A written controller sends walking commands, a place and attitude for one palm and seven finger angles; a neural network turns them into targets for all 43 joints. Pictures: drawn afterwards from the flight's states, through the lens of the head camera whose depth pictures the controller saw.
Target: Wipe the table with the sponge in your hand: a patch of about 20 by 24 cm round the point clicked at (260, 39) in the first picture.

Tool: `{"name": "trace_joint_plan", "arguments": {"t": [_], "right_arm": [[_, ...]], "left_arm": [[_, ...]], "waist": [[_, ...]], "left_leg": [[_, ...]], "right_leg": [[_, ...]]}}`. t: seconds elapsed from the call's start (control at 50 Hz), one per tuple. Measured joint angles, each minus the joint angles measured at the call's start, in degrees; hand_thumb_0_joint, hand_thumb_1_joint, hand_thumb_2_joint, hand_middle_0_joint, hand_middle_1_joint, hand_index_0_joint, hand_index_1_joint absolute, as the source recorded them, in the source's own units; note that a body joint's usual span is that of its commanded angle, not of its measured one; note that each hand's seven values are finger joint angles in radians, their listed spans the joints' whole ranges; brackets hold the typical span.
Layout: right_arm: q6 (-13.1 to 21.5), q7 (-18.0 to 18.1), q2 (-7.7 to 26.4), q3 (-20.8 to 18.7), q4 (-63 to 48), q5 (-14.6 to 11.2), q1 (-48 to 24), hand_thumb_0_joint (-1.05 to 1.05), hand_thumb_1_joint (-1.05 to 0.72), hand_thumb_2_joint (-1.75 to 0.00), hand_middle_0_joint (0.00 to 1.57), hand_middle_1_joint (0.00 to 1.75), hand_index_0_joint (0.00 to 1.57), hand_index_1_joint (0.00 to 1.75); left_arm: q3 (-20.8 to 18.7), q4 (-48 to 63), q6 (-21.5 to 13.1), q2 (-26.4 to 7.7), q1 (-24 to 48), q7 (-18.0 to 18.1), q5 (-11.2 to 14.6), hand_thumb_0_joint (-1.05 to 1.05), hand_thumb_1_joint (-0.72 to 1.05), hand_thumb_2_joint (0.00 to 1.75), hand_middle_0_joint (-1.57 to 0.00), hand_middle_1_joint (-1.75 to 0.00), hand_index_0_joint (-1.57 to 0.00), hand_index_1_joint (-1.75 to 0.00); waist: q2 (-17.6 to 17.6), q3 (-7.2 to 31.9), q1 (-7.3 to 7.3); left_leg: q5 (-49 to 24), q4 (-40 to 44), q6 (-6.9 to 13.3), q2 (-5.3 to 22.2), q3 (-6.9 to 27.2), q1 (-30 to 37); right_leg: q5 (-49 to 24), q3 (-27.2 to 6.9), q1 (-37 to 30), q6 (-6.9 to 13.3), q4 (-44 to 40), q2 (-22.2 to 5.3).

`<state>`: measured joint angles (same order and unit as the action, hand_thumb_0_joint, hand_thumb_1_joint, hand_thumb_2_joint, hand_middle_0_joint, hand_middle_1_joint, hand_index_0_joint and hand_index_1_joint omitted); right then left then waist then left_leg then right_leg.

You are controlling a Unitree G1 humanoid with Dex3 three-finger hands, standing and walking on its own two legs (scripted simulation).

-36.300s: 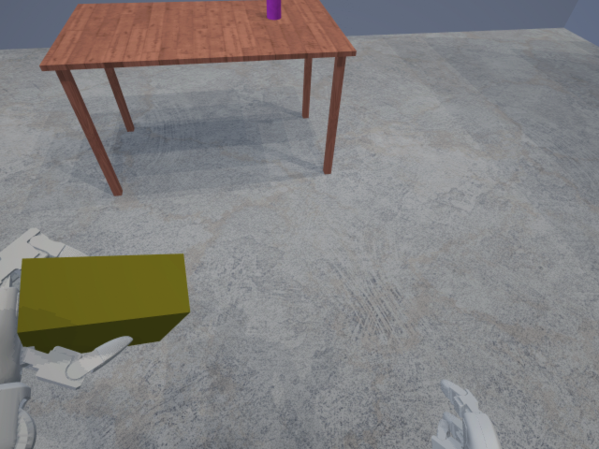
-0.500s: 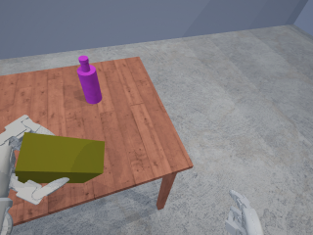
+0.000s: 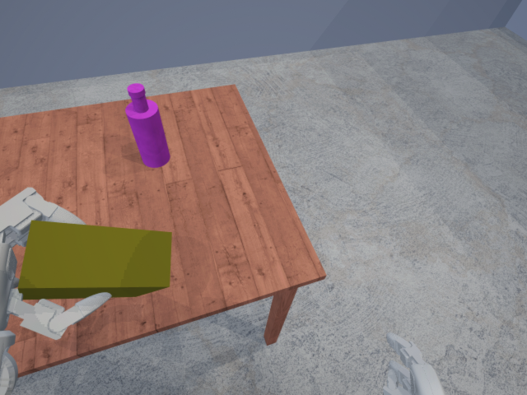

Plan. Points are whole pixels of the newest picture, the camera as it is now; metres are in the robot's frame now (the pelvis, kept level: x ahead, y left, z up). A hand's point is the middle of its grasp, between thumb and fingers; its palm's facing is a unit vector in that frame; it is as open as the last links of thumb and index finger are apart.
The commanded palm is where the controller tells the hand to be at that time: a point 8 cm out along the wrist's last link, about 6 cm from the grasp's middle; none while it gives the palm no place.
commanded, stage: come to a stop and stand still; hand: left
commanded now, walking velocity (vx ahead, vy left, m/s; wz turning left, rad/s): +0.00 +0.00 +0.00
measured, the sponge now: (115, 267) +0.23 +0.20 +0.11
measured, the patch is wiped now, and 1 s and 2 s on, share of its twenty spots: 0.00 0.00 0.00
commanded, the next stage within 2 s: look again from close up in 0.58 s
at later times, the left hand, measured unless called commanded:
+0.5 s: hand (35, 255) +0.23 +0.28 +0.14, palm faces +0.36 -0.82 -0.44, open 10.2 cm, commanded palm +0.16 +0.30 +0.18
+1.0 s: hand (23, 293) +0.19 +0.27 +0.14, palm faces +0.34 -0.85 -0.40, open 10.2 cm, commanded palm +0.13 +0.30 +0.18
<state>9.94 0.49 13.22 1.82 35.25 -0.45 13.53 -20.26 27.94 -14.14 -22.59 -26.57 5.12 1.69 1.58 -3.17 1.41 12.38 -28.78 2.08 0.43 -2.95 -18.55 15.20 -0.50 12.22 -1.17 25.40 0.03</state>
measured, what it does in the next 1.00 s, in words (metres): stands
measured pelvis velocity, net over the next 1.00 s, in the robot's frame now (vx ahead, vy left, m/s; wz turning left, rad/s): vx -0.03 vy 0.02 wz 0.01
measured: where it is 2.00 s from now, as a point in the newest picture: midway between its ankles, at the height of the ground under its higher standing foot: outside the picture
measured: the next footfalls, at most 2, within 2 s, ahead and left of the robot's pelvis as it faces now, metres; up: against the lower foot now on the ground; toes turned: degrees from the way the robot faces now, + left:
none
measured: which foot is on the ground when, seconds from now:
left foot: down 0.00-1.00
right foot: down 0.00-1.00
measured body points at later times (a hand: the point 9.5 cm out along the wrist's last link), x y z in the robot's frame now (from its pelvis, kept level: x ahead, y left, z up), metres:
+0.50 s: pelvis +0.01 +0.01 +0.00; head +0.04 +0.04 +0.45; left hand +0.20 +0.32 +0.17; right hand +0.20 -0.19 -0.07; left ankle +0.03 +0.09 -0.74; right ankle -0.02 -0.14 -0.74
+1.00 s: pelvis -0.03 +0.02 +0.00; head -0.01 +0.05 +0.45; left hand +0.16 +0.31 +0.16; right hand +0.14 -0.21 -0.07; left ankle +0.03 +0.09 -0.74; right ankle -0.02 -0.14 -0.74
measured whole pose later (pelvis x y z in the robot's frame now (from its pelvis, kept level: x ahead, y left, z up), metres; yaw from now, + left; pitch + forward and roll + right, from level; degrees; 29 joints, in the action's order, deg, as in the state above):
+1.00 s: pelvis -0.03 +0.02 +0.00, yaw +1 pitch +0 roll -2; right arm 6.5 2.6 11.6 1.9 33.2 -1.0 13.1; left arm -19.6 26.8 -9.7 -21.8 -26.5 4.9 1.2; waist 1.6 -2.7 0.3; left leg 9.3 -26.9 3.7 -0.5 -2.6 -17.5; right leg 11.1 0.1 9.8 -2.6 21.2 -0.8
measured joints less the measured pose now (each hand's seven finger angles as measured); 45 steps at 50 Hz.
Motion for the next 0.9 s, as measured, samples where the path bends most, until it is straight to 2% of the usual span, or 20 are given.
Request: {"name": "trace_joint_plan", "arguments": {"t": [0.04,0.08,0.16,0.2,0.26,0.38,0.5,0.6,0.7,0.8,0.9], "right_arm": [[-0.6,0.5,-0.1,0.0,1.0,0.3,-0.4,0.01,-0.9,-0.9,0.2,0.3,0.2,0.3],[-1.4,0.9,-0.4,-0.1,1.5,0.4,-1.1,0.01,-0.9,-0.9,0.2,0.3,0.2,0.3],[-2.1,1.0,-1.0,0.0,1.3,0.4,-2.7,0.01,-0.9,-0.9,0.2,0.3,0.2,0.3],[-1.9,0.7,-1.0,0.0,0.7,0.4,-3.4,0.01,-0.9,-0.9,0.2,0.3,0.2,0.3],[-1.5,0.1,-0.8,-0.3,-0.1,0.4,-4.4,0.01,-0.9,-0.9,0.2,0.3,0.2,0.3],[-3.0,0.4,-1.4,-0.4,-1.8,0.3,-5.4,0.01,-0.9,-0.9,0.2,0.3,0.2,0.3],[-4.9,1.0,-2.8,0.7,-3.0,-0.2,-4.5,0.01,-0.9,-0.9,0.2,0.3,0.2,0.3],[-4.5,1.1,-2.7,1.3,-3.1,-0.1,-3.0,0.01,-0.9,-0.9,0.2,0.3,0.2,0.3],[-3.8,1.4,-2.2,0.9,-2.7,0.0,-2.0,0.01,-0.9,-0.9,0.2,0.3,0.2,0.3],[-3.9,1.9,-2.0,0.4,-2.3,-0.1,-1.3,0.01,-0.9,-0.9,0.2,0.3,0.2,0.3],[-3.9,2.0,-1.6,0.1,-2.2,-0.5,-0.8,0.01,-0.9,-0.9,0.2,0.3,0.2,0.3]], "left_arm": [[2.1,-0.3,0.4,-0.2,-1.1,-0.8,-1.0,-0.01,-0.52,1.04,-0.72,-1.34,-0.73,-1.33],[2.4,-1.4,1.3,-1.5,-0.2,-0.9,-1.5,-0.01,-0.52,1.04,-0.72,-1.34,-0.74,-1.33],[-0.7,-1.5,3.7,-4.7,2.4,0.3,-1.2,-0.01,-0.52,1.04,-0.73,-1.33,-0.74,-1.32],[-2.5,0.3,4.2,-5.2,2.8,1.2,-0.9,-0.01,-0.52,1.04,-0.73,-1.33,-0.74,-1.33],[-3.4,4.5,3.9,-4.5,1.8,2.0,-0.8,-0.01,-0.52,1.04,-0.72,-1.34,-0.74,-1.33],[-1.6,5.8,2.6,-2.5,0.2,0.7,-0.7,-0.01,-0.52,1.04,-0.72,-1.34,-0.74,-1.33],[-1.5,-1.3,5.3,-1.5,2.2,-0.1,-0.4,-0.01,-0.52,1.04,-0.72,-1.34,-0.74,-1.33],[0.4,0.3,6.7,0.4,1.9,0.1,-0.6,-0.01,-0.52,1.04,-0.72,-1.34,-0.73,-1.33],[1.5,4.4,5.4,-0.6,0.2,-0.2,-0.5,-0.01,-0.52,1.04,-0.72,-1.34,-0.74,-1.33],[-0.8,3.5,3.8,-2.8,-0.1,-0.2,-0.1,-0.01,-0.52,1.04,-0.72,-1.34,-0.74,-1.33],[-1.5,0.1,3.8,-1.5,0.2,-0.1,0.0,-0.01,-0.52,1.04,-0.72,-1.34,-0.74,-1.33]], "waist": [[0.8,-0.5,0.08],[1.5,-1.1,0.04],[2.7,-2.3,-0.06],[2.8,-2.6,-0.16],[2.5,-2.3,0.0],[0.8,-0.4,0.2],[0.6,-0.1,0.01],[1.3,-1.0,-0.15],[1.4,-1.3,-0.57],[0.6,-0.4,-1.03],[-0.2,0.4,-1.13]], "left_leg": [[0.2,0.0,0.0,-0.2,0.1,0.3],[0.4,-0.1,0.0,-0.3,0.7,0.5],[0.7,-0.6,-0.1,-0.3,1.6,0.3],[0.9,-1.0,0.0,-0.3,1.8,0.1],[1.3,-1.2,0.4,-0.6,1.3,0.2],[1.4,-0.8,1.1,-1.2,0.2,1.0],[0.4,0.2,1.1,-1.0,0.2,1.6],[-0.4,0.6,1.1,-0.8,0.5,1.6],[-1.1,0.5,1.2,-0.8,0.9,1.2],[-1.8,0.9,1.3,-0.8,0.8,1.1],[-2.6,1.6,1.5,-0.8,0.5,1.1]], "right_leg": [[0.4,0.2,-0.4,-0.1,0.0,-0.2],[0.6,0.8,-0.9,0.0,-0.1,-0.3],[0.6,1.6,-1.6,0.1,-0.8,-0.1],[0.5,1.8,-1.8,0.0,-1.2,-0.1],[0.7,1.4,-1.6,-0.3,-0.7,-0.4],[1.0,0.4,-1.9,-1.2,-0.5,-1.3],[-0.4,0.4,-2.7,-1.2,-2.1,-1.0],[-1.5,0.8,-3.1,-1.1,-3.0,-0.8],[-2.3,1.1,-3.1,-1.2,-3.6,-0.7],[-3.1,1.1,-2.9,-1.3,-4.0,-0.7],[-3.8,0.7,-2.6,-1.4,-4.3,-0.8]]}}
